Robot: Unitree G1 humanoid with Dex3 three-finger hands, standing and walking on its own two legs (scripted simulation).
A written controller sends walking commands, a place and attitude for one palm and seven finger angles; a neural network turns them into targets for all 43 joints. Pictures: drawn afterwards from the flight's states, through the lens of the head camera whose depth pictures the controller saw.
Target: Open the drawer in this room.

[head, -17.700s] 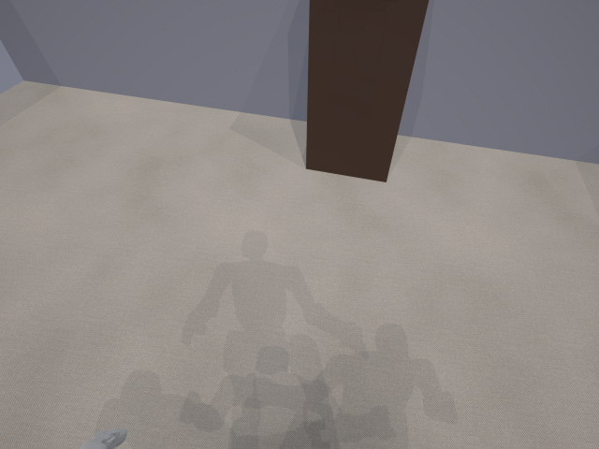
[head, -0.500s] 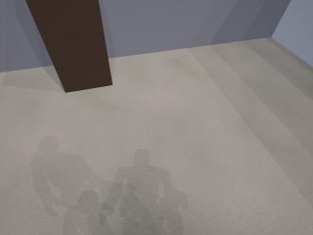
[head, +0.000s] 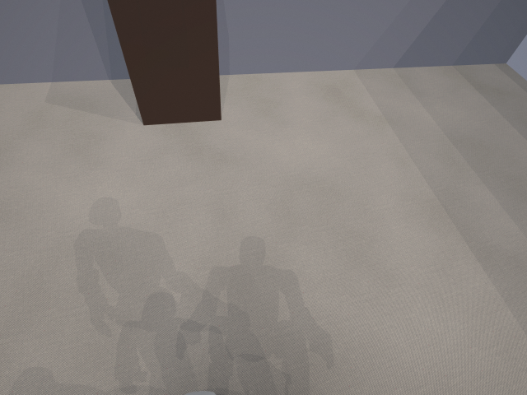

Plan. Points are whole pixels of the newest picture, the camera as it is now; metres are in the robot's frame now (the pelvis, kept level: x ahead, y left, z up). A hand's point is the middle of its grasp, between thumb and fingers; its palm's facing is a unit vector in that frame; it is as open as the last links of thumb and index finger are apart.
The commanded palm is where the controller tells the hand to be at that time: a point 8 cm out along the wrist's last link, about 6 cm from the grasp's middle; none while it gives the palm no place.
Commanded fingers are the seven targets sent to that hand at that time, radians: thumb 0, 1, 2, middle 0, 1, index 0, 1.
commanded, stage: turn or walk to find it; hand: left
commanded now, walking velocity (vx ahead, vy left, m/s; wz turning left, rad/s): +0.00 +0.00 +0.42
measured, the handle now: out of the picture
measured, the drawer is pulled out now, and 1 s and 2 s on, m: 0.00 0.00 0.00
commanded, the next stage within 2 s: stand and wait in 1.48 s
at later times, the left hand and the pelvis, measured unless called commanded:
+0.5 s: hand out of the picture +0.01 +0.16 -0.13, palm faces +0.23 -0.93 -0.27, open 7.4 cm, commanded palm none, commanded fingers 0.00 0.90 0.90 -0.20 -0.30 -0.20 -0.30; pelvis -0.05 -0.05 +0.01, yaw +12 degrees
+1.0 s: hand out of the picture -0.15 +0.20 -0.16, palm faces +0.46 -0.85 -0.25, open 7.4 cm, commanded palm none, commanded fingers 0.00 0.90 0.90 -0.20 -0.30 -0.20 -0.30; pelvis -0.09 -0.01 +0.02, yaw +24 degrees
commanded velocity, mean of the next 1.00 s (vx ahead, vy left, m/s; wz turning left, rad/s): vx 0.00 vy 0.00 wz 0.42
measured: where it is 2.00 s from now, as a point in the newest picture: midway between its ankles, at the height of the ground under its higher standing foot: outside the picture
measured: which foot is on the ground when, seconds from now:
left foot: down 0.00-0.40, up 0.42-0.80, down 0.82-1.00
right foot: up 0.00-0.38, down 0.40-0.82, up 0.84-1.00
